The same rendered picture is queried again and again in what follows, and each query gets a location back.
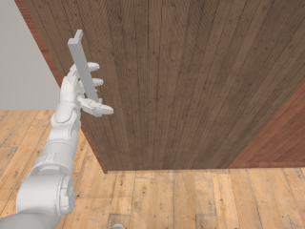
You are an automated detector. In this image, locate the handle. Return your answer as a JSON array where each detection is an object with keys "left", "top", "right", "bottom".
[{"left": 68, "top": 30, "right": 103, "bottom": 117}]

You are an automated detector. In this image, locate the wardrobe door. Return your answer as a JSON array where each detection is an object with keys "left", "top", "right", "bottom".
[
  {"left": 25, "top": 0, "right": 305, "bottom": 172},
  {"left": 233, "top": 81, "right": 305, "bottom": 163}
]

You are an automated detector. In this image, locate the robot left upper arm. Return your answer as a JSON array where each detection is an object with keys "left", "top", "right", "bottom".
[{"left": 0, "top": 173, "right": 75, "bottom": 229}]

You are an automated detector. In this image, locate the left robot forearm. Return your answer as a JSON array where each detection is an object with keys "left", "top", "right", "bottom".
[{"left": 15, "top": 102, "right": 81, "bottom": 214}]

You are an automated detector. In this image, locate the left robot shin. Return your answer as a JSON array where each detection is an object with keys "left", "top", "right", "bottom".
[{"left": 113, "top": 223, "right": 123, "bottom": 227}]

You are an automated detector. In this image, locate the left robot hand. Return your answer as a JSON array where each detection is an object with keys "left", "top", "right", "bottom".
[{"left": 60, "top": 62, "right": 113, "bottom": 115}]

